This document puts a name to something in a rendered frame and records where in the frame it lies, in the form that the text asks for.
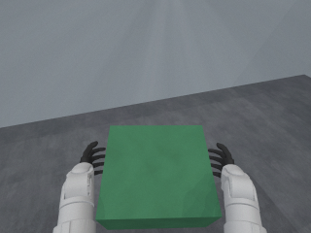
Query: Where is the carton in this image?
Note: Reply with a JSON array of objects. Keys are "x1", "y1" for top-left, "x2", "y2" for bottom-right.
[{"x1": 95, "y1": 125, "x2": 222, "y2": 230}]

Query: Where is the right robot forearm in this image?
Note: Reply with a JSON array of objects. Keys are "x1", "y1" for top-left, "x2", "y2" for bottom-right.
[{"x1": 221, "y1": 164, "x2": 267, "y2": 233}]

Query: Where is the left robot forearm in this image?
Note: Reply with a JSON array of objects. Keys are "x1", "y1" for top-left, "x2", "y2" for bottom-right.
[{"x1": 52, "y1": 162, "x2": 96, "y2": 233}]

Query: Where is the left robot hand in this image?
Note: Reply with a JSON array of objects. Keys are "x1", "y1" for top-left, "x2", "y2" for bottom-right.
[{"x1": 80, "y1": 141, "x2": 106, "y2": 176}]

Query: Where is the right robot hand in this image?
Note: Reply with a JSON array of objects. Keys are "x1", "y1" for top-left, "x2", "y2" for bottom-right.
[{"x1": 208, "y1": 143, "x2": 234, "y2": 178}]

